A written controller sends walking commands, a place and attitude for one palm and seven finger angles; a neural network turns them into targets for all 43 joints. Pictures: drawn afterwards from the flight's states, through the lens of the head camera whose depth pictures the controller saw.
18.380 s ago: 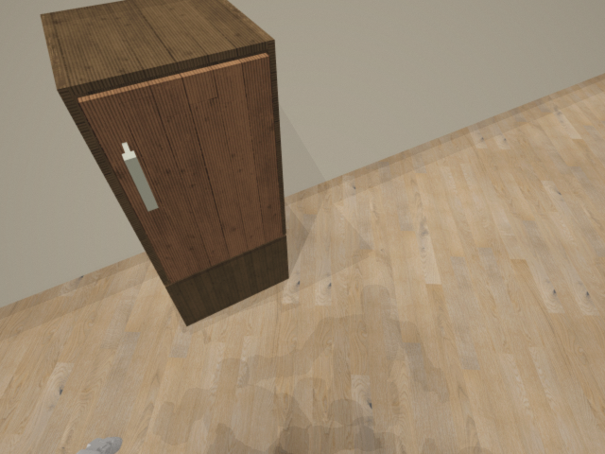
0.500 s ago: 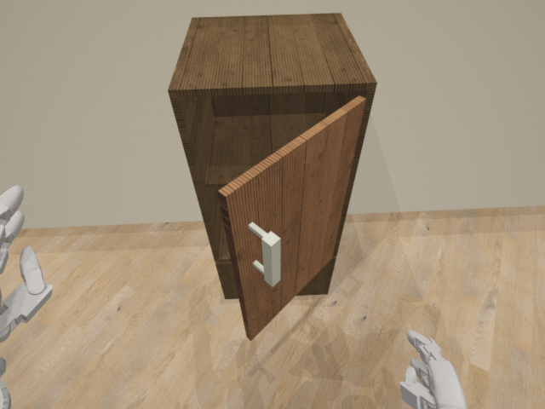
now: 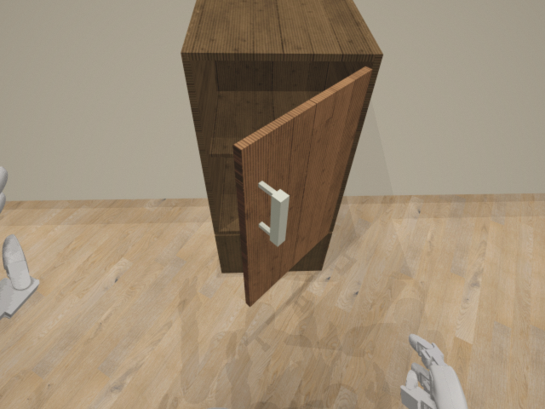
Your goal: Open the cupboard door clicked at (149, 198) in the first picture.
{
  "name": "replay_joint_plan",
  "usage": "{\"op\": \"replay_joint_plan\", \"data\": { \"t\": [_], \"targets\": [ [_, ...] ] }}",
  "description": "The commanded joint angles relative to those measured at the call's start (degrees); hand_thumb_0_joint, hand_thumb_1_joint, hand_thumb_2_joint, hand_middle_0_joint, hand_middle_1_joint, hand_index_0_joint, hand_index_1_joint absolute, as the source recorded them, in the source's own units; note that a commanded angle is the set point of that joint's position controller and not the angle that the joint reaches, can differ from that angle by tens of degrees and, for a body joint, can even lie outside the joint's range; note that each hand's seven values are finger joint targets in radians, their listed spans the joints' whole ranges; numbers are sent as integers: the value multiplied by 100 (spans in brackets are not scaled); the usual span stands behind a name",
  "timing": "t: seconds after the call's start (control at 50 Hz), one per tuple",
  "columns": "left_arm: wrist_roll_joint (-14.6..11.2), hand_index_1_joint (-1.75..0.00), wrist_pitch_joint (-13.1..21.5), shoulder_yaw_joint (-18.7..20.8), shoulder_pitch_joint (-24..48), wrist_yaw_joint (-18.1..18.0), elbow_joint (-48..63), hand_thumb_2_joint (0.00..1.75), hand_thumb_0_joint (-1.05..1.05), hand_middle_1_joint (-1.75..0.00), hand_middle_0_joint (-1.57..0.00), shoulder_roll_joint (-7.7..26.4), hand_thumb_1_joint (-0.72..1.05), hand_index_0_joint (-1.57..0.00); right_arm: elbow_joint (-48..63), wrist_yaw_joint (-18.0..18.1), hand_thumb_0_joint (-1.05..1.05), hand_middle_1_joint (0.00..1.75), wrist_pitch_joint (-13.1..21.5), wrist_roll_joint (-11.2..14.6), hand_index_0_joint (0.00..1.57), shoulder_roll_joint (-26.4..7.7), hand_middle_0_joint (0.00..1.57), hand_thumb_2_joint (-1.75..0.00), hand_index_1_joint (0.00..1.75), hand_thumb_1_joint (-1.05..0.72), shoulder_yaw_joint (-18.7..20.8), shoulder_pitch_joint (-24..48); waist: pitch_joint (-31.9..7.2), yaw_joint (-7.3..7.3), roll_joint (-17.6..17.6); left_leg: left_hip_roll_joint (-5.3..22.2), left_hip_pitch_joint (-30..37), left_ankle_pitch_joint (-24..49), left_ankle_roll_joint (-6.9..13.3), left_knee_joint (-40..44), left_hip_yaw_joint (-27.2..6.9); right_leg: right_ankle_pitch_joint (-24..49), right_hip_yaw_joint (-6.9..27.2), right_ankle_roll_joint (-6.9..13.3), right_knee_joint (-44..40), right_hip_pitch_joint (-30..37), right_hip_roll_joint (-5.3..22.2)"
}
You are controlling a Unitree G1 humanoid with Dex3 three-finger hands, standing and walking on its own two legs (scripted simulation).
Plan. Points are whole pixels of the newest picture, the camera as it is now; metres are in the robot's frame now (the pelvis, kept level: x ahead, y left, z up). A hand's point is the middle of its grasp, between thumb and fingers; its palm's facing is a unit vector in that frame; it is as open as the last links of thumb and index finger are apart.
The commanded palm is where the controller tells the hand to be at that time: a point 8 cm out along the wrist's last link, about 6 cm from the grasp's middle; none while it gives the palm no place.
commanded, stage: step back with the hand held close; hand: left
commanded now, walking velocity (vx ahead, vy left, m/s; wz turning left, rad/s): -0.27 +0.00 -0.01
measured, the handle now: (271, 213) +0.47 +0.04 -0.03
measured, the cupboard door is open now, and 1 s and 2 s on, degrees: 43 43 43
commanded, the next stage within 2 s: stop stepping back and stand still in 0.74 s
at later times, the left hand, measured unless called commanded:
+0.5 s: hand out of the picture +0.13 +0.25 +0.17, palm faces +0.49 -0.73 -0.48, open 7.4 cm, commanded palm +0.05 +0.29 +0.19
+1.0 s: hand out of the picture -0.04 +0.26 +0.18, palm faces +0.55 -0.74 -0.39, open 7.4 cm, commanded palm -0.09 +0.28 +0.19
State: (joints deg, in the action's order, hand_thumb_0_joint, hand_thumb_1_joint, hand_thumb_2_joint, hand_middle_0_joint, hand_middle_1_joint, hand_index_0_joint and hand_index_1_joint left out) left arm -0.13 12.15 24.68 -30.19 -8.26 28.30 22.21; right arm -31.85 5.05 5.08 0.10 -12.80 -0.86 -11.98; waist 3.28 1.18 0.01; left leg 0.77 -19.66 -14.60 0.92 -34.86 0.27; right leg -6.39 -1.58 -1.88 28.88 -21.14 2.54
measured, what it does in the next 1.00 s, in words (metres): walks backwards: right foot, then left foot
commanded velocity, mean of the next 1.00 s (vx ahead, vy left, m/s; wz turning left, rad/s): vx -0.27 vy -0.01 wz -0.11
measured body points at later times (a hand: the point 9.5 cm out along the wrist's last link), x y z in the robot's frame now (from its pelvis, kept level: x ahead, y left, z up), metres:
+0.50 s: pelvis -0.07 -0.01 -0.01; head -0.04 -0.01 +0.43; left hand +0.09 +0.29 +0.20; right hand +0.12 -0.25 -0.09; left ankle +0.04 +0.12 -0.72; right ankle +0.10 -0.14 -0.73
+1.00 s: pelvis -0.20 -0.03 +0.01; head -0.18 +0.01 +0.45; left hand -0.07 +0.30 +0.20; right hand +0.01 -0.22 -0.06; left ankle -0.14 +0.10 -0.73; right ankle -0.18 -0.15 -0.66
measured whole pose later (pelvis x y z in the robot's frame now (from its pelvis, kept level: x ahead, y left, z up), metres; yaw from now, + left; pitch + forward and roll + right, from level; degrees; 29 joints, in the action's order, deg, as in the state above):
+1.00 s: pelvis -0.20 -0.03 +0.01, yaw +5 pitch -1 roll -3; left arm -1.9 12.5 25.6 -30.3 -9.1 32.9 21.6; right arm -35.6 2.6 11.5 -0.5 -8.2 0.1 -9.9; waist 3.7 2.8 2.0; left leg 5.6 -20.4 -10.8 0.5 -32.2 4.3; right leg -24.9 -0.6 -2.6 60.9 -28.7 -3.1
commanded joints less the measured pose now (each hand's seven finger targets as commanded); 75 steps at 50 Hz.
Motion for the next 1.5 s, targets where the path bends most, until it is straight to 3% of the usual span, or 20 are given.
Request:
{"op": "replay_joint_plan", "data": {
  "t": [0.0,0.24,0.42,0.56,0.6,0.64,0.66,0.74,0.78,0.82,0.86,0.94,1.0,1.08,1.14,1.18,1.24,1.32,1.4,1.48],
  "targets": [
    [14,-30,410,811,494,-152,1210,90,0,-30,-20,1193,90,-20,849,83,0,30,383,-17,20,-843,20,-90,30,-90,372,495,-482,-102,-337,138,-1614,-2171,240,1298,-240,-1495,556,125,-451,1282,-88],
    [48,-30,582,1046,188,-129,1242,90,0,-30,-20,1176,90,-20,814,10,0,30,542,12,20,-831,20,-90,30,-90,457,475,-712,-69,-534,346,-2706,-2688,444,1335,-402,-213,827,117,777,2026,-375],
    [-81,-30,598,992,518,-140,1373,90,0,-30,-20,1290,90,-20,593,-24,0,30,445,-30,20,-719,20,-90,30,-90,473,374,-723,-209,219,-68,-1177,-2267,164,411,-220,-1836,1266,267,-471,-27,96],
    [-131,-30,669,1497,147,-98,1875,90,0,-30,-20,1454,90,-20,772,-9,0,30,540,-35,20,-649,20,-90,30,-90,605,715,-1327,-6,-1238,1347,-2460,-2247,678,1639,-1019,-1242,385,36,2623,1583,-809],
    [-156,-30,675,1582,-310,-89,1458,90,0,-30,-20,1455,90,-20,786,-31,0,30,682,15,20,-645,20,-90,30,-90,676,694,-1172,-41,-518,906,-1949,-1996,408,622,-318,-966,1226,316,1440,977,-462],
    [-142,-30,526,1423,-250,-161,911,90,0,-30,-20,1553,90,-20,585,-132,0,30,588,-49,20,-590,20,-90,30,-90,690,704,-584,-80,864,-186,-580,-1742,-315,-2292,341,-3026,3991,1191,-1684,-1791,1356],
    [-140,-30,313,1221,-7,-220,880,90,0,-30,-20,1534,90,-20,296,-234,0,30,400,-156,20,-489,20,-90,30,-90,709,671,-705,-16,1298,-207,-564,-1572,-377,-3689,18,-3140,4157,1365,-2210,-1814,1686],
    [-137,-30,316,830,558,-139,1142,90,0,-30,-20,1283,90,-20,377,-125,0,30,292,-57,20,-360,20,-90,30,-90,440,721,-508,-80,1711,-178,392,-1579,-174,-1379,178,-402,2248,817,-1391,-1144,634],
    [-144,-30,422,598,935,-94,1338,90,0,-30,-20,1235,90,-20,194,-26,0,30,305,-69,20,-577,20,-90,30,-90,346,514,-436,-275,153,-213,647,-1091,-90,1120,296,-604,1777,361,-629,-838,187],
    [73,-30,668,834,1127,-212,1743,90,0,-30,-20,1269,90,-20,352,74,0,30,547,-194,20,-740,20,-90,30,-90,462,597,-833,-63,-2177,2347,-810,-523,862,2373,-1753,-1842,615,-104,2784,-28,-722],
    [-170,-30,634,841,234,-84,1390,90,0,-30,-20,1110,90,-20,400,-41,0,30,827,21,20,-633,20,-90,30,-90,697,312,-1607,-105,-1053,2237,302,-540,840,1914,-1162,-2101,631,-30,4160,-578,-733],
    [-168,-30,391,477,383,-154,1984,90,0,-30,-20,796,90,-20,374,-211,0,30,1020,8,20,-583,20,-90,30,-90,519,398,-839,-178,-1256,1864,562,-1076,622,1996,-653,-1982,139,-49,3267,-910,-272],
    [-136,-30,249,492,560,-262,1634,90,0,-30,-20,981,90,-20,378,-124,0,30,956,-68,20,-602,20,-90,30,-90,366,441,-509,-253,-1603,1650,167,-2413,370,2742,-683,-2334,-353,35,2009,1,-489],
    [-172,-30,104,523,366,-280,1204,90,0,-30,-20,1091,90,-20,463,-68,0,30,698,-111,20,-541,20,-90,30,-90,272,443,-736,-173,-1225,998,297,-1993,-14,2246,183,-1808,-709,284,-539,1349,-608],
    [-267,-30,149,955,357,-213,1373,90,0,-30,-20,1746,90,-20,417,-110,0,30,477,-168,20,-430,20,-90,30,-90,184,461,-917,-214,576,315,94,-280,-205,-560,546,-749,1647,1154,-1783,668,1145],
    [-296,-30,142,803,96,-219,776,90,0,-30,-20,1352,90,-20,327,-114,0,30,511,21,20,-382,20,-90,30,-90,236,286,-1102,-149,1343,104,-579,-352,-200,-1043,365,859,1706,1118,-1213,1430,1173],
    [-240,-30,184,717,19,-223,771,90,0,-30,-20,1245,90,-20,304,-99,0,30,475,27,20,-456,20,-90,30,-90,199,403,-682,-187,632,195,-676,-447,-58,-447,345,1785,1285,1072,-691,1442,1191],
    [-231,-30,339,611,333,-189,745,90,0,-30,-20,1261,90,-20,292,29,0,30,545,-2,20,-693,20,-90,30,-90,310,376,-414,-235,18,258,757,212,176,851,150,-622,850,505,-562,387,553],
    [-188,-30,509,715,252,-133,955,90,0,-30,-20,1289,90,-20,350,59,0,30,576,-72,20,-768,20,-90,30,-90,325,396,37,-235,-1092,715,477,-1192,320,1643,-867,-1979,491,415,-318,-115,-52],
    [-133,-30,519,788,174,-182,1148,90,0,-30,-20,1261,90,-20,361,72,0,30,720,-104,20,-734,20,-90,30,-90,338,308,-410,-177,-990,1002,-11,-1771,345,2362,-1127,-1574,-54,312,74,968,-374]
  ]
}}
